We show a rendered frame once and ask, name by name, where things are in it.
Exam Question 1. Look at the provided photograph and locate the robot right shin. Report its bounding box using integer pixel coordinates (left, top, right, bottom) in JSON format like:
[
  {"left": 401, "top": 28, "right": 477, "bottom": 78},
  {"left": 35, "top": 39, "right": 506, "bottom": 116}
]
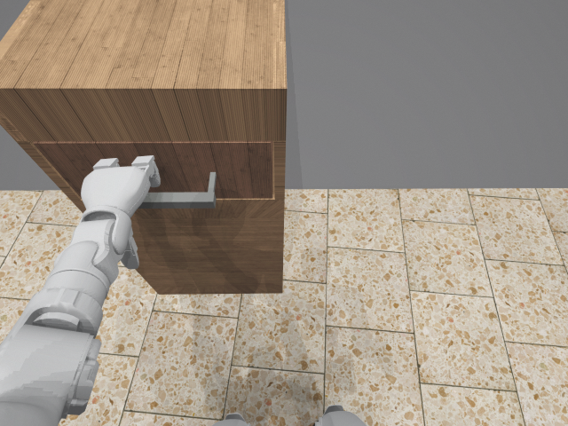
[{"left": 322, "top": 405, "right": 344, "bottom": 417}]

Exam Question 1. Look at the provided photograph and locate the handle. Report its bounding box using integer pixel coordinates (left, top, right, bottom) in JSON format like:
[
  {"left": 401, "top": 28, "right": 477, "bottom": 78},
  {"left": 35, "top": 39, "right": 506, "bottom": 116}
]
[{"left": 139, "top": 172, "right": 217, "bottom": 209}]

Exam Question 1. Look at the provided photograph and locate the robot left shin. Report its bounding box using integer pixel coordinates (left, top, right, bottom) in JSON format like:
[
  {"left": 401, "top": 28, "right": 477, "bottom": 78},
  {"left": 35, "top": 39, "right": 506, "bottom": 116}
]
[{"left": 225, "top": 413, "right": 245, "bottom": 422}]

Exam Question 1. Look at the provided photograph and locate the left robot upper arm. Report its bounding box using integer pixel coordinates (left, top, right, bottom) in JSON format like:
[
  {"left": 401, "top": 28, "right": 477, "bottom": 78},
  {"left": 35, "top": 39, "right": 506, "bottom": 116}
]
[{"left": 0, "top": 324, "right": 101, "bottom": 426}]

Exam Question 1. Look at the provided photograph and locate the left robot hand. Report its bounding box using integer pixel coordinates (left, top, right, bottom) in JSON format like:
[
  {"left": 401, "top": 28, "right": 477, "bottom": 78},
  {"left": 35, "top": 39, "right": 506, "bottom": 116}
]
[{"left": 81, "top": 155, "right": 161, "bottom": 269}]

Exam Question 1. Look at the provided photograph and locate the robot shin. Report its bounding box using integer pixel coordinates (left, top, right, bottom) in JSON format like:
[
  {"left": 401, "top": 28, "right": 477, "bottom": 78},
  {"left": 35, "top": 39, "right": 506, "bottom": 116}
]
[
  {"left": 225, "top": 413, "right": 245, "bottom": 422},
  {"left": 322, "top": 405, "right": 344, "bottom": 417}
]

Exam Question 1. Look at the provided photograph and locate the robot left forearm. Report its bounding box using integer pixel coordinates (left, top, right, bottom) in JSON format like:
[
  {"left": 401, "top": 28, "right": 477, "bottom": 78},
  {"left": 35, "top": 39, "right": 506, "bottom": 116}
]
[{"left": 0, "top": 206, "right": 131, "bottom": 364}]

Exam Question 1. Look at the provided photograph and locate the drawer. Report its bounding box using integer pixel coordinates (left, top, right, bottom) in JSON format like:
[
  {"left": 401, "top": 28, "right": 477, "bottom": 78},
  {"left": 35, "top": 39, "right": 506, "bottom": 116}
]
[{"left": 33, "top": 141, "right": 272, "bottom": 199}]

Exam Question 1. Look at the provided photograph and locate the cabinet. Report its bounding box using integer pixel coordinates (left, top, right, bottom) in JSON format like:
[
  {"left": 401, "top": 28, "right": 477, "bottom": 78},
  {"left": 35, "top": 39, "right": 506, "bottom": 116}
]
[{"left": 0, "top": 0, "right": 287, "bottom": 295}]

